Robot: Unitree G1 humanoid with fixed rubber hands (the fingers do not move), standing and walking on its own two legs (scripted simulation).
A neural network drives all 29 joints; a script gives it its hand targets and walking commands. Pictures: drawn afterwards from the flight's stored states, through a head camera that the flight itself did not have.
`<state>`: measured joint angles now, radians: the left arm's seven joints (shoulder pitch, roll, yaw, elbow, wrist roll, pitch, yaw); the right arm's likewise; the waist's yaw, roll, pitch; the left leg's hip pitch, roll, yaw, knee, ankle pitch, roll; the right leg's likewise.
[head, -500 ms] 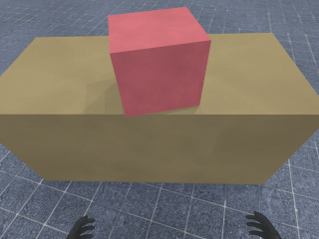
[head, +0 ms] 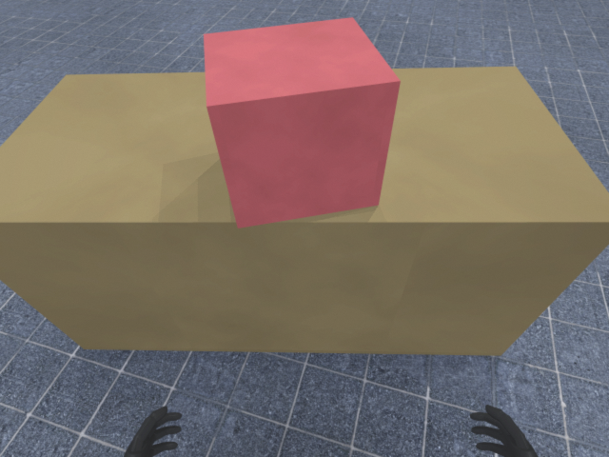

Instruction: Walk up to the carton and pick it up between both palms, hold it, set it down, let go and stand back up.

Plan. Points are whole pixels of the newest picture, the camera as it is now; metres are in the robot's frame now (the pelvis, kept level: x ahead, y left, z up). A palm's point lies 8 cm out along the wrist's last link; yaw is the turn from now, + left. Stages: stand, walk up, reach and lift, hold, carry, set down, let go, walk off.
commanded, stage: stand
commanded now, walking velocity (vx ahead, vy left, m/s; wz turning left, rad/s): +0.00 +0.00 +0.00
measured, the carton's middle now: (294, 123) +0.70 +0.03 +0.05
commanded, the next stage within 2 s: walk up in 0.64 s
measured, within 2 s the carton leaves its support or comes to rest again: neither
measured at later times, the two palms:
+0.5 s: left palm out of the picture +0.11 +0.26 -0.09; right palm out of the picture +0.10 -0.25 -0.09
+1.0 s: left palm out of the picture +0.08 +0.29 -0.09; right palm out of the picture +0.11 -0.24 -0.09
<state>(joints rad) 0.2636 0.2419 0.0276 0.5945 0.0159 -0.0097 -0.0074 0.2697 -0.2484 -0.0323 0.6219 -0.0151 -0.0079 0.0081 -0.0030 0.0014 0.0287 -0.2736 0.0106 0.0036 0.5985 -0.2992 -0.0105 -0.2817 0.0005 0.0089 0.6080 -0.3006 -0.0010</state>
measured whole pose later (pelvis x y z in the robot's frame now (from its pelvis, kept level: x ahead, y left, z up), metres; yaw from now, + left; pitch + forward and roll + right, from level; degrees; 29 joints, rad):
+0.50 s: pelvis -0.01 +0.00 +0.00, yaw +0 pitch -2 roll +0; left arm 0.30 0.26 0.02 0.61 0.02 -0.01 -0.01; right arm 0.29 -0.25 -0.02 0.63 -0.02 0.00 0.01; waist 0.00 0.00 0.03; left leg -0.27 0.01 0.01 0.59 -0.29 0.00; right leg -0.28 0.00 0.01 0.59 -0.28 0.01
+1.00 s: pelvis +0.02 +0.02 +0.00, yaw +1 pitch -2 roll +1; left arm 0.39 0.27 0.05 0.64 0.07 -0.03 0.00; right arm 0.38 -0.28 -0.06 0.61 -0.06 0.00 0.05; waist 0.02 -0.02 0.01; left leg -0.35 -0.02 0.03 0.80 -0.47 0.02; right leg -0.24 -0.06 0.02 0.60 -0.33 -0.03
